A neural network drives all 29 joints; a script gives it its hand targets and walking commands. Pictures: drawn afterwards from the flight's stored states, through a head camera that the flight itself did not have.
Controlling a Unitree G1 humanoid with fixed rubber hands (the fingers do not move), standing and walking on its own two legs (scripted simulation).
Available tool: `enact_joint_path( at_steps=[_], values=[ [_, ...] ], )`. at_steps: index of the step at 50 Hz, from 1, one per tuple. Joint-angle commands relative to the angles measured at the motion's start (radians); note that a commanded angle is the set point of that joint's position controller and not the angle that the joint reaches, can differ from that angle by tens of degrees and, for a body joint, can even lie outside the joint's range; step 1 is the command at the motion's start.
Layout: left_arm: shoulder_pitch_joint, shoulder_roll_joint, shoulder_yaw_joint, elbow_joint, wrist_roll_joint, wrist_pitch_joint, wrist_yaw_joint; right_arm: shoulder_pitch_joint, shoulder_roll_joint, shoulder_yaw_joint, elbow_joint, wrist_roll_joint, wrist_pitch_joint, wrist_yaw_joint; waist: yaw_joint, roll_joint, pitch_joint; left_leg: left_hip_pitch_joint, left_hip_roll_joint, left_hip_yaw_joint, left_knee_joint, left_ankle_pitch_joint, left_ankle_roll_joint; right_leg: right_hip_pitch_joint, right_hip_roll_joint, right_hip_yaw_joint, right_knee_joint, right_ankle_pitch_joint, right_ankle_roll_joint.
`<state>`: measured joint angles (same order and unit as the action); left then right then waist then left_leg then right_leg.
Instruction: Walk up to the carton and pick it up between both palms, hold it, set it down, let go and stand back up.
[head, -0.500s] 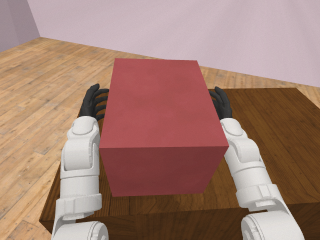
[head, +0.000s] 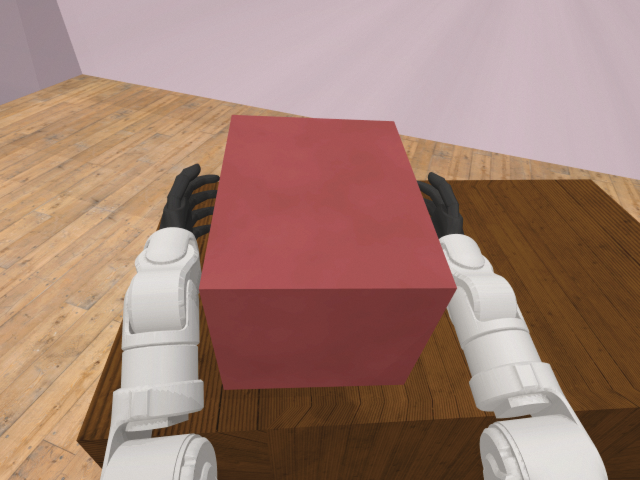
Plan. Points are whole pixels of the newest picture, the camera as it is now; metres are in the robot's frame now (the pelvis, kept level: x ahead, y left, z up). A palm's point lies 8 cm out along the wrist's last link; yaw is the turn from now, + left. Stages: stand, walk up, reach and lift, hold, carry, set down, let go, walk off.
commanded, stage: hold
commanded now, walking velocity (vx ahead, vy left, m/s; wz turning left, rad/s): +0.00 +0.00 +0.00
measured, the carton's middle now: (315, 245) +0.38 +0.00 +0.14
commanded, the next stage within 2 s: none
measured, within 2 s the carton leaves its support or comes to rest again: neither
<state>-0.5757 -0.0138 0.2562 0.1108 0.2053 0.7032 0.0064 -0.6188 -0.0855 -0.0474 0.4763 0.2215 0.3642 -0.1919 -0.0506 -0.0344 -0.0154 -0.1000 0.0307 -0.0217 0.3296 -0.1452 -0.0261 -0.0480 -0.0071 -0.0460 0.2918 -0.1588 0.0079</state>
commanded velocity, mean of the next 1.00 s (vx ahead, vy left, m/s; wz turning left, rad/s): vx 0.00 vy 0.00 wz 0.00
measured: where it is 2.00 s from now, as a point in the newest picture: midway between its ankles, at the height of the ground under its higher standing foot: outside the picture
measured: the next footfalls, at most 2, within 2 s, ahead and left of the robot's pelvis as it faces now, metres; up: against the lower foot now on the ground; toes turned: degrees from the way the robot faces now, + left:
none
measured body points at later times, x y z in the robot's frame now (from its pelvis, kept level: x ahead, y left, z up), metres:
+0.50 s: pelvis +0.00 +0.00 +0.00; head -0.04 +0.01 +0.45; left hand +0.37 +0.16 +0.19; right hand +0.37 -0.16 +0.17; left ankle +0.03 +0.13 -0.75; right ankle +0.01 -0.12 -0.75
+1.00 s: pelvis +0.00 +0.00 +0.00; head -0.05 +0.02 +0.45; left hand +0.37 +0.17 +0.18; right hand +0.37 -0.15 +0.17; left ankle +0.03 +0.13 -0.75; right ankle +0.01 -0.12 -0.75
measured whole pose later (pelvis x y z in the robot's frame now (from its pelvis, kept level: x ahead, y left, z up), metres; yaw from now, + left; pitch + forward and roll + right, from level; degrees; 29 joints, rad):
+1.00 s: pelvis +0.00 +0.00 +0.00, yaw +0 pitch -5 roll -1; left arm -0.57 -0.01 0.26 0.13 0.20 0.70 0.01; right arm -0.62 -0.08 -0.05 0.49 0.22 0.37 -0.19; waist -0.05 -0.04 -0.02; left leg -0.11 0.03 -0.03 0.34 -0.14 -0.03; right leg -0.05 -0.01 -0.05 0.30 -0.16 0.01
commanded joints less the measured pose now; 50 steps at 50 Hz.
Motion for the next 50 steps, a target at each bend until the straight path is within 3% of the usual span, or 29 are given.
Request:
enact_joint_path(
  at_steps=[1,2,3,5,8,9,10,11,12,13,14,17,18,19,20,21,26,31,32,34,38,40,41,43,45,46,47,49,50],
  values=[
    [-0.638,-0.572,-0.570,-0.147,-0.134,-0.080,-0.144,-0.830,0.623,0.464,-0.384,0.091,-0.069,0.093,-0.020,0.055,-0.448,0.201,-0.076,0.026,0.014,0.279,-0.021,0.085,0.066,-0.023,-0.019,0.205,0.041],
    [-0.677,-0.588,-0.599,-0.211,-0.160,-0.088,-0.138,-0.857,0.612,0.467,-0.420,0.102,-0.079,0.095,-0.028,0.071,-0.492,0.212,-0.070,0.020,0.019,0.281,-0.025,0.081,0.071,-0.021,-0.012,0.186,0.034],
    [-0.630,-0.571,-0.574,-0.143,-0.135,-0.079,-0.137,-0.828,0.604,0.447,-0.397,0.091,-0.072,0.096,-0.015,0.064,-0.447,0.193,-0.074,0.024,0.005,0.257,-0.020,0.067,0.068,-0.024,-0.028,0.172,0.041],
    [-0.590,-0.554,-0.564,-0.145,-0.139,-0.080,-0.139,-0.811,0.623,0.478,-0.431,0.107,-0.068,0.091,-0.002,0.041,-0.454,0.192,-0.077,0.018,0.013,0.299,-0.011,0.113,0.059,-0.013,-0.017,0.260,0.050],
    [-0.611,-0.578,-0.633,-0.283,-0.179,-0.088,-0.133,-0.787,0.618,0.518,-0.496,0.139,-0.080,0.086,-0.013,0.078,-0.566,0.258,-0.068,0.006,0.049,0.443,-0.035,0.117,0.079,-0.014,0.004,0.362,0.046],
    [-0.593,-0.559,-0.604,-0.236,-0.170,-0.084,-0.135,-0.772,0.588,0.503,-0.458,0.126,-0.068,0.081,-0.019,0.069,-0.508,0.220,-0.067,0.002,0.042,0.386,-0.030,0.109,0.074,-0.020,-0.002,0.314,0.043],
    [-0.619,-0.572,-0.633,-0.295,-0.176,-0.090,-0.133,-0.754,0.601,0.500,-0.466,0.117,-0.067,0.080,-0.036,0.075,-0.508,0.239,-0.069,0.014,0.040,0.382,-0.037,0.095,0.075,-0.018,0.000,0.298,0.044],
    [-0.597,-0.537,-0.583,-0.194,-0.148,-0.078,-0.134,-0.768,0.592,0.481,-0.444,0.112,-0.058,0.083,-0.016,0.044,-0.434,0.201,-0.077,0.017,0.019,0.324,-0.020,0.084,0.064,-0.013,-0.017,0.265,0.049],
    [-0.628,-0.566,-0.630,-0.287,-0.185,-0.090,-0.137,-0.765,0.613,0.493,-0.477,0.119,-0.069,0.083,-0.036,0.057,-0.510,0.214,-0.071,0.010,0.028,0.312,-0.026,0.093,0.073,-0.017,-0.006,0.263,0.044],
    [-0.589,-0.529,-0.563,-0.156,-0.135,-0.073,-0.140,-0.764,0.586,0.458,-0.402,0.102,-0.048,0.086,-0.011,0.055,-0.369,0.165,-0.074,0.022,0.000,0.229,-0.015,0.052,0.058,-0.021,-0.026,0.183,0.048],
    [-0.606,-0.555,-0.592,-0.217,-0.155,-0.075,-0.142,-0.797,0.614,0.484,-0.465,0.102,-0.065,0.089,-0.013,0.055,-0.453,0.172,-0.074,0.015,0.004,0.253,-0.015,0.093,0.065,-0.010,-0.012,0.226,0.045],
    [-0.613,-0.526,-0.541,-0.152,-0.140,-0.071,-0.151,-0.802,0.610,0.469,-0.407,0.095,-0.051,0.090,0.009,0.029,-0.416,0.148,-0.075,0.022,-0.010,0.198,0.003,0.094,0.056,-0.013,-0.015,0.203,0.055],
    [-0.643,-0.541,-0.559,-0.172,-0.146,-0.075,-0.151,-0.812,0.622,0.471,-0.415,0.093,-0.054,0.093,-0.007,0.020,-0.445,0.166,-0.076,0.020,-0.007,0.209,0.003,0.098,0.055,-0.008,-0.016,0.221,0.051],
    [-0.637,-0.555,-0.567,-0.173,-0.156,-0.080,-0.146,-0.861,0.632,0.485,-0.475,0.105,-0.066,0.094,0.014,0.044,-0.510,0.174,-0.078,0.023,0.006,0.231,-0.001,0.094,0.056,-0.008,-0.006,0.230,0.049],
    [-0.639,-0.551,-0.563,-0.158,-0.150,-0.084,-0.146,-0.848,0.634,0.472,-0.452,0.099,-0.061,0.091,-0.008,0.036,-0.497,0.181,-0.080,0.024,0.005,0.238,-0.001,0.109,0.051,-0.008,-0.015,0.253,0.051],
    [-0.668,-0.553,-0.564,-0.175,-0.156,-0.092,-0.143,-0.879,0.642,0.486,-0.467,0.104,-0.065,0.092,0.012,0.021,-0.516,0.181,-0.080,0.022,0.004,0.246,0.003,0.107,0.058,0.000,-0.010,0.251,0.053],
    [-0.663,-0.556,-0.568,-0.161,-0.159,-0.093,-0.141,-0.847,0.640,0.475,-0.428,0.097,-0.061,0.091,0.005,0.031,-0.503,0.182,-0.076,0.022,0.009,0.230,-0.006,0.085,0.058,-0.010,-0.004,0.238,0.056],
    [-0.684,-0.544,-0.540,-0.112,-0.130,-0.079,-0.146,-0.843,0.626,0.440,-0.338,0.075,-0.049,0.095,-0.009,0.051,-0.403,0.155,-0.082,0.032,-0.021,0.132,-0.002,0.045,0.053,-0.015,-0.031,0.076,0.051],
    [-0.688,-0.560,-0.559,-0.133,-0.151,-0.085,-0.146,-0.890,0.629,0.454,-0.408,0.091,-0.066,0.095,-0.003,0.050,-0.471,0.156,-0.079,0.025,-0.018,0.150,0.003,0.070,0.054,-0.001,-0.029,0.117,0.048],
    [-0.702,-0.581,-0.564,-0.128,-0.145,-0.081,-0.138,-0.863,0.619,0.433,-0.357,0.074,-0.066,0.101,-0.017,0.081,-0.436,0.171,-0.073,0.024,-0.008,0.185,-0.010,0.033,0.060,-0.020,-0.029,0.106,0.036],
    [-0.665,-0.571,-0.562,-0.125,-0.147,-0.082,-0.138,-0.842,0.622,0.437,-0.334,0.092,-0.065,0.107,-0.005,0.060,-0.461,0.182,-0.067,0.014,-0.005,0.217,-0.008,0.064,0.057,-0.009,-0.025,0.150,0.041],
    [-0.674,-0.576,-0.554,-0.134,-0.142,-0.085,-0.143,-0.873,0.637,0.451,-0.396,0.095,-0.071,0.101,-0.008,0.034,-0.465,0.180,-0.071,0.022,0.004,0.239,-0.009,0.083,0.066,-0.011,-0.016,0.183,0.046],
    [-0.650,-0.555,-0.526,-0.075,-0.128,-0.083,-0.146,-0.850,0.616,0.434,-0.339,0.087,-0.058,0.101,-0.008,0.026,-0.409,0.156,-0.072,0.022,-0.007,0.194,-0.003,0.061,0.055,-0.019,-0.029,0.141,0.050],
    [-0.660,-0.553,-0.521,-0.100,-0.123,-0.086,-0.145,-0.836,0.630,0.434,-0.331,0.082,-0.058,0.103,0.004,0.051,-0.418,0.160,-0.078,0.033,-0.006,0.204,-0.007,0.077,0.057,-0.019,-0.025,0.132,0.045],
    [-0.704,-0.573,-0.561,-0.129,-0.143,-0.093,-0.139,-0.855,0.638,0.442,-0.333,0.088,-0.063,0.104,-0.003,0.042,-0.413,0.151,-0.074,0.025,-0.004,0.194,-0.004,0.051,0.062,-0.017,-0.024,0.120,0.045],
    [-0.699,-0.601,-0.584,-0.144,-0.159,-0.089,-0.132,-0.894,0.632,0.443,-0.389,0.088,-0.080,0.108,-0.009,0.086,-0.486,0.173,-0.068,0.014,0.002,0.212,-0.011,0.053,0.070,-0.019,-0.021,0.124,0.035],
    [-0.674,-0.578,-0.562,-0.082,-0.140,-0.085,-0.132,-0.904,0.625,0.442,-0.387,0.092,-0.076,0.108,0.000,0.059,-0.436,0.162,-0.073,0.025,-0.001,0.189,-0.007,0.039,0.058,-0.012,-0.029,0.109,0.041],
    [-0.709,-0.600,-0.600,-0.179,-0.170,-0.098,-0.129,-0.872,0.638,0.441,-0.397,0.083,-0.081,0.110,-0.021,0.064,-0.517,0.192,-0.066,0.019,0.005,0.237,-0.013,0.052,0.068,-0.026,-0.026,0.153,0.039],
    [-0.703,-0.602,-0.622,-0.209,-0.184,-0.104,-0.124,-0.889,0.623,0.464,-0.452,0.109,-0.086,0.109,-0.010,0.065,-0.557,0.214,-0.072,0.009,0.018,0.285,-0.020,0.069,0.068,-0.010,-0.014,0.198,0.039]
  ],
)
